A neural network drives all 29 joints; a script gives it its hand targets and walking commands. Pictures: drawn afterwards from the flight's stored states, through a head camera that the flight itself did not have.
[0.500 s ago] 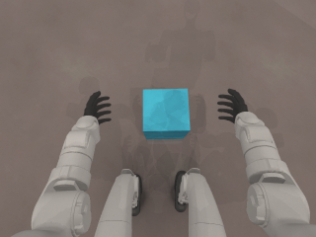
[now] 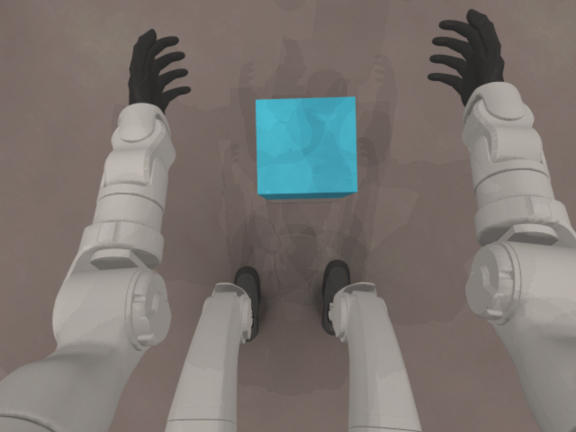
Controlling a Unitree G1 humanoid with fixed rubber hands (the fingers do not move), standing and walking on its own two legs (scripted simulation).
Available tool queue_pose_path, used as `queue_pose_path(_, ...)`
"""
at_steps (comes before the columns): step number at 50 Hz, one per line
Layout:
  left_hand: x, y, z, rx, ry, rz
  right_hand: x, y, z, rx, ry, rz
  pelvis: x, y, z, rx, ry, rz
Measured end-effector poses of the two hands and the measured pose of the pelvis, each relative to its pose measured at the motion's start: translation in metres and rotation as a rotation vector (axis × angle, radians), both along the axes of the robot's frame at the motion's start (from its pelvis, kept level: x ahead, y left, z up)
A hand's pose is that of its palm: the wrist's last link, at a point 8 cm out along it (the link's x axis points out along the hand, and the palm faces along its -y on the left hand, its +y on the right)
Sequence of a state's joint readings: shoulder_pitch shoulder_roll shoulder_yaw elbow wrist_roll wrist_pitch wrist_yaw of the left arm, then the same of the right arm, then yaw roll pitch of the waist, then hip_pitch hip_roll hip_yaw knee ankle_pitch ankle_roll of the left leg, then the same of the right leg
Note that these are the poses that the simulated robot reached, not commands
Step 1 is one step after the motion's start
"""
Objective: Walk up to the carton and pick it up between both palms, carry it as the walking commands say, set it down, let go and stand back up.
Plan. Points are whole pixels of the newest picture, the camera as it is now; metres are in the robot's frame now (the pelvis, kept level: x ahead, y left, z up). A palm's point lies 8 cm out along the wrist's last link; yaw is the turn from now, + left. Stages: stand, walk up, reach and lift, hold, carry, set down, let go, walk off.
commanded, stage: reach and lift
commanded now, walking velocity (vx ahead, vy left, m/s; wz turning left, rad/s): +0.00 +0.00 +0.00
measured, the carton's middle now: (304, 155) +0.50 -0.02 -0.53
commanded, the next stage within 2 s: none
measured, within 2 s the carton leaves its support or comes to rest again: neither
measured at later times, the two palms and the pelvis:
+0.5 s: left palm (182, 128) +0.49 +0.18 -0.22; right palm (437, 116) +0.51 -0.22 -0.22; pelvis -0.02 +0.00 -0.10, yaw +1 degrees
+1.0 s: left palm (210, 148) +0.49 +0.17 -0.37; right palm (400, 139) +0.50 -0.21 -0.37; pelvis -0.04 +0.00 -0.23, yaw +2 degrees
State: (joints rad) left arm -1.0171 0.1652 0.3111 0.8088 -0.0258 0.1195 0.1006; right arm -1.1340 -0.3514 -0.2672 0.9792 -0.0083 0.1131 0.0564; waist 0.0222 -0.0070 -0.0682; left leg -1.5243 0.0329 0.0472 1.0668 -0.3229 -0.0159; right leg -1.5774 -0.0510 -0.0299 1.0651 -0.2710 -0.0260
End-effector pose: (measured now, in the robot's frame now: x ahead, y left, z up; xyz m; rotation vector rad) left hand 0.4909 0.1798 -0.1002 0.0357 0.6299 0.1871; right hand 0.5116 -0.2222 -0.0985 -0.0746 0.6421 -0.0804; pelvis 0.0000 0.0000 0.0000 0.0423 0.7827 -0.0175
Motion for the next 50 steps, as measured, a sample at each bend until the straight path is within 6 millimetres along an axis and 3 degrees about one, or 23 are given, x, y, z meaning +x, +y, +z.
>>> queue_pose_path(6, 0.002, -0.002, -0.010, 0.002, -0.008, -0.008, -0.001, -0.002, -0.012, -0.003, -0.006, 0.007, 0.001, 0.001, -0.003, -0.001, 0.030, -0.002)
queue_pose_path(11, -0.002, 0.000, -0.028, 0.006, 0.012, 0.000, -0.003, -0.002, -0.028, 0.001, 0.008, 0.003, -0.001, 0.001, -0.016, 0.002, 0.044, -0.003)
queue_pose_path(32, -0.003, -0.002, -0.162, 0.017, 0.030, 0.010, -0.005, 0.001, -0.166, -0.006, 0.012, -0.033, -0.028, -0.001, -0.143, 0.014, 0.063, 0.009)
queue_pose_path(50, -0.005, -0.009, -0.270, 0.007, 0.074, -0.001, -0.007, 0.010, -0.273, 0.000, 0.047, -0.056, -0.041, 0.000, -0.226, 0.014, -0.026, 0.019)
